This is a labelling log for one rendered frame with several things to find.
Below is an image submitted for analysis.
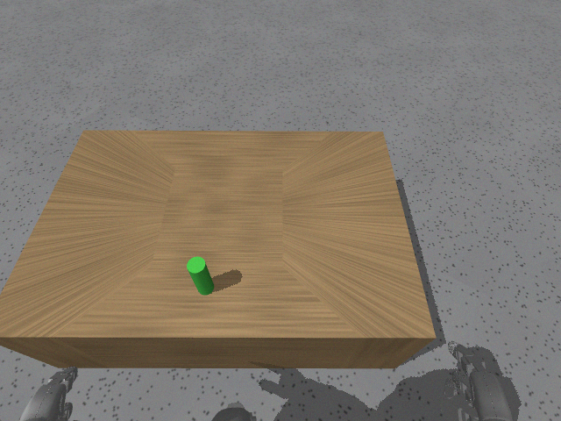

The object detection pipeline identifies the right robot hand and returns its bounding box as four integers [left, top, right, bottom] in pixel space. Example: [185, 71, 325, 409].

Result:
[439, 341, 513, 421]

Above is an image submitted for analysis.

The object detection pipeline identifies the left robot hand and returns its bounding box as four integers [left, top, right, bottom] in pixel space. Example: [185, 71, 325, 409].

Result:
[19, 367, 78, 421]

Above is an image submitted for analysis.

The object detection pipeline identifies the can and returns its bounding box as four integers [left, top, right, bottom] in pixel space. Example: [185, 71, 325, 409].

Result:
[187, 257, 214, 296]

